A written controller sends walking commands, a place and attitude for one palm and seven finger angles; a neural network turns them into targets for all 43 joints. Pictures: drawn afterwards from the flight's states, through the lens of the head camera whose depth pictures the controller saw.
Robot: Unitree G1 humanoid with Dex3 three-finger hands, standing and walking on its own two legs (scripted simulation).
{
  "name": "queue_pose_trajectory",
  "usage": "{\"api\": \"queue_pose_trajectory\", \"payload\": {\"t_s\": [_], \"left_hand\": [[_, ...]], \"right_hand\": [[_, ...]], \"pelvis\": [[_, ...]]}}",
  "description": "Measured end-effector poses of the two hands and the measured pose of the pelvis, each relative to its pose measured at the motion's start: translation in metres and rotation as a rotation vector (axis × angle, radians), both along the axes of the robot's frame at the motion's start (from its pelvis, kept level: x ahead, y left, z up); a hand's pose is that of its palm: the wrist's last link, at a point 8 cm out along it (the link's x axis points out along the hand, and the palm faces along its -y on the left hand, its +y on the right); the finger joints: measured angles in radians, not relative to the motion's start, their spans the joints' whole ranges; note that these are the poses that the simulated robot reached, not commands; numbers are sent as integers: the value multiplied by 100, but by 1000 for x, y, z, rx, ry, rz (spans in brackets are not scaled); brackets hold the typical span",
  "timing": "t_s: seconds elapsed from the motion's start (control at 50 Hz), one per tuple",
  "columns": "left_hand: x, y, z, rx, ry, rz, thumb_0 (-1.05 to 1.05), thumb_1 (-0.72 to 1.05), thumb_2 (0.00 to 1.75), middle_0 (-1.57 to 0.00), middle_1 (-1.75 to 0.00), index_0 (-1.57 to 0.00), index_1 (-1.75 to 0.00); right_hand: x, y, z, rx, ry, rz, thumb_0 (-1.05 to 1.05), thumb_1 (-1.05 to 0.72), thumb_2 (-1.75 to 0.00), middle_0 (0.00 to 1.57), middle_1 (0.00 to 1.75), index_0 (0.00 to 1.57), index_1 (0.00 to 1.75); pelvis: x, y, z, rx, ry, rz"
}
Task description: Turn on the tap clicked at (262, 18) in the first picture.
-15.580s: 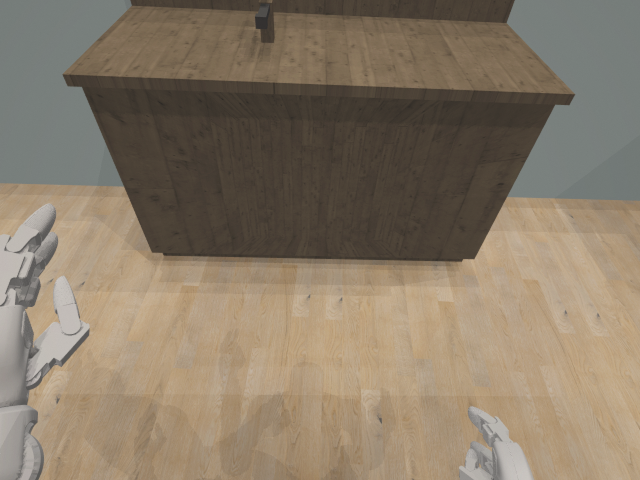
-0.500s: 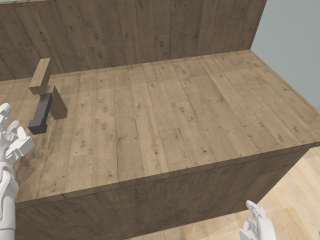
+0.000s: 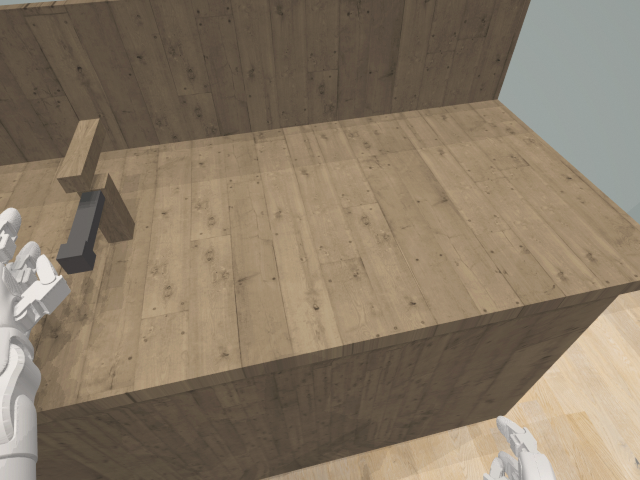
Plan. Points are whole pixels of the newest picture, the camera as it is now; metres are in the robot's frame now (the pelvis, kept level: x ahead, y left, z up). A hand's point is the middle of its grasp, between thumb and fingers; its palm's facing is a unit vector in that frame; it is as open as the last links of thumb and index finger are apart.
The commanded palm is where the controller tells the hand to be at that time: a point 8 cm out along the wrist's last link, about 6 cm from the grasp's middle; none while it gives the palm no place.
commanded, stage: reach beside the lever's end, fingers flat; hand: left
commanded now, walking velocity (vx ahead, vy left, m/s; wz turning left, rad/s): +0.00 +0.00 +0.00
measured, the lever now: (76, 257) +0.31 +0.33 +0.13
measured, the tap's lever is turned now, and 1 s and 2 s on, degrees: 0 5 33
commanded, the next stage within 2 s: push the lever round in 0.12 s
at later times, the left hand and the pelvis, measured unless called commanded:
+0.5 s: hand (69, 282) +0.28 +0.33 +0.12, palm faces +0.53 -0.84 -0.11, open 7.8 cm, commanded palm +0.24 +0.36 +0.12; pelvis +0.00 +0.00 +0.00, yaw +0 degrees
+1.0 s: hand (83, 286) +0.28 +0.30 +0.13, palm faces +0.55 -0.83 -0.09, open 7.6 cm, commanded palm +0.24 +0.33 +0.12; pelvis -0.01 -0.01 +0.00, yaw +1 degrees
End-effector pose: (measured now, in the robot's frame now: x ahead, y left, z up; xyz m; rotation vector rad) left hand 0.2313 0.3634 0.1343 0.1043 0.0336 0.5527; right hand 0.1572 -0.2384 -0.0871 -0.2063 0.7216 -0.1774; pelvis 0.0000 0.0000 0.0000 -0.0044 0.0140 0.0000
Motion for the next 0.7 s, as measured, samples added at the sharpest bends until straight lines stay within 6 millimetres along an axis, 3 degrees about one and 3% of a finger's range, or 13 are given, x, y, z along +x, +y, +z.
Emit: {"api": "queue_pose_trajectory", "payload": {"t_s": [0.12,0.26,0.48,0.7], "left_hand": [[-8,10,-7,-6,36,53,1,90,90,-15,-15,-16,-15],[-6,11,3,15,-20,37,1,90,90,-15,-15,-15,-15],[7,0,-7,-16,27,8,1,90,90,-15,-15,-15,-15],[2,-11,-2,0,-10,16,3,92,90,-15,-15,-15,-15]], "right_hand": [[3,2,2,-6,-3,17,1,-91,-90,20,30,21,30],[5,2,1,-16,-2,30,1,-91,-90,20,30,21,30],[3,-2,3,-12,-6,11,1,-91,-90,20,30,21,30],[2,-2,-1,-2,8,11,1,-91,-90,20,30,21,30]], "pelvis": [[-3,-1,0,-2,-2,3],[-5,-1,-1,-3,-3,10],[-4,-1,0,-2,5,3],[-1,-2,0,-1,-5,4]]}}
